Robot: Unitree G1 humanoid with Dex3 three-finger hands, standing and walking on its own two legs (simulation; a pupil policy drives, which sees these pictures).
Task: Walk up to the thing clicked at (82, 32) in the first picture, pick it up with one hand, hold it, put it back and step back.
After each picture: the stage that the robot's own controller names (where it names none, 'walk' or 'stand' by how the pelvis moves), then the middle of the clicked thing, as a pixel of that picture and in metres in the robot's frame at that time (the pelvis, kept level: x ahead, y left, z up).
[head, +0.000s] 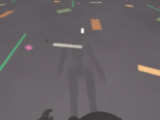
stand; (82, 30) +2.29 +0.29 -0.72
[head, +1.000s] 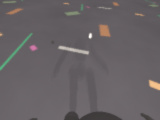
walk; (90, 35) +2.15 +0.08 -0.70
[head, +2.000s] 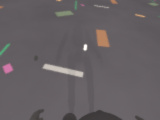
walk; (85, 47) +1.48 +0.09 -0.71
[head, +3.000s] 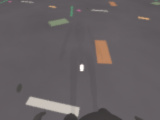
walk; (81, 67) +0.92 +0.14 -0.71
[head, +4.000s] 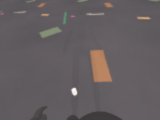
walk; (74, 91) +0.50 +0.24 -0.69
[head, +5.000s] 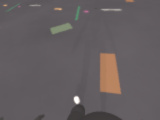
stand; (76, 100) +0.33 +0.23 -0.70
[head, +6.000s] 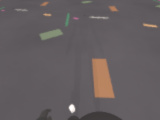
stand; (72, 108) +0.28 +0.21 -0.72
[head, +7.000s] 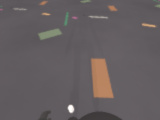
stand; (71, 108) +0.27 +0.22 -0.73
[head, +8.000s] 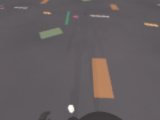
stand; (71, 108) +0.26 +0.22 -0.73
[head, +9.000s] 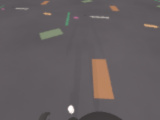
stand; (71, 109) +0.26 +0.22 -0.73
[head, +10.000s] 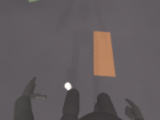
go down; (68, 86) +0.31 +0.21 -0.55
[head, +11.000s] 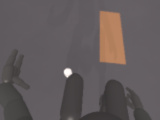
go down; (68, 73) +0.36 +0.23 -0.32
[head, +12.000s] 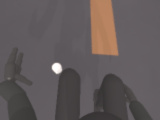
close in; (57, 68) +0.34 +0.25 -0.26
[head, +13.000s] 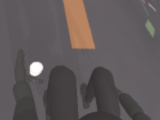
close; (36, 69) +0.33 +0.26 -0.21
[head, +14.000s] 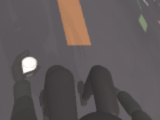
close; (29, 66) +0.34 +0.27 -0.21
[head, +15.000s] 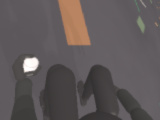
lift; (30, 66) +0.34 +0.26 -0.21
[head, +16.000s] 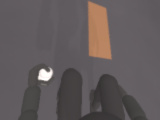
lift; (45, 76) +0.25 +0.29 -0.13
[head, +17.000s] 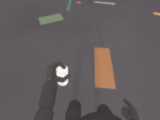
lift; (62, 75) +0.31 +0.19 +0.03
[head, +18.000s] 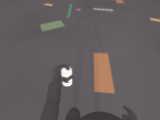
hold; (67, 76) +0.32 +0.17 +0.01
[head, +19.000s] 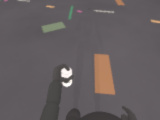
hold; (66, 76) +0.32 +0.18 +0.01
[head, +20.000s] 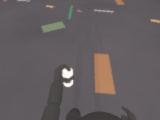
crouch; (68, 77) +0.32 +0.17 +0.01
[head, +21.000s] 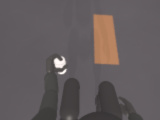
crouch; (60, 65) +0.38 +0.22 -0.08
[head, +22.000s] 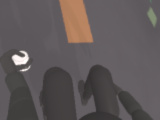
lower; (22, 61) +0.37 +0.31 -0.21
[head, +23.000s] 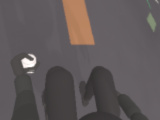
lower; (29, 64) +0.35 +0.29 -0.21
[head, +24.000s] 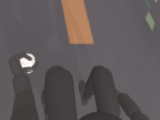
lower; (28, 63) +0.35 +0.29 -0.22
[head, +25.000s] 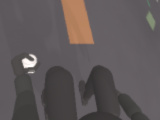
lower; (30, 64) +0.35 +0.28 -0.22
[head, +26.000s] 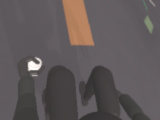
loosen; (34, 67) +0.34 +0.26 -0.22
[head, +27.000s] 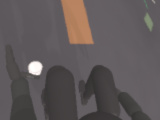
withdraw; (35, 69) +0.32 +0.25 -0.22
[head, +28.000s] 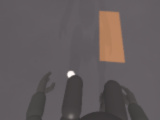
walk; (71, 75) +0.35 +0.20 -0.39
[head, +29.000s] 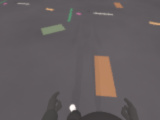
stand; (72, 108) +0.26 +0.18 -0.66
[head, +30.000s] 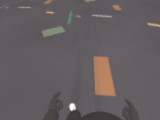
stand; (72, 107) +0.29 +0.20 -0.67
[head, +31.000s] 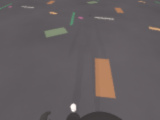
stand; (73, 107) +0.29 +0.18 -0.70
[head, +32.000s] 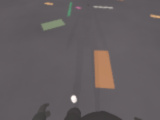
walk; (74, 99) +0.32 +0.19 -0.70
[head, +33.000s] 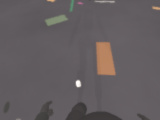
walk; (78, 83) +0.51 +0.20 -0.70
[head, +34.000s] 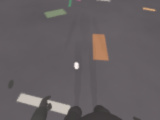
walk; (76, 65) +0.82 +0.22 -0.70
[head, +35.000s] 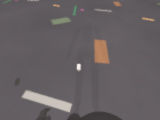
stand; (78, 67) +0.93 +0.21 -0.71
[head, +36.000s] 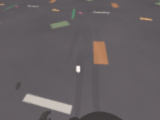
stand; (78, 69) +0.93 +0.23 -0.73
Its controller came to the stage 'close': yes
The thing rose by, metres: 0.71
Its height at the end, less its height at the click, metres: +0.00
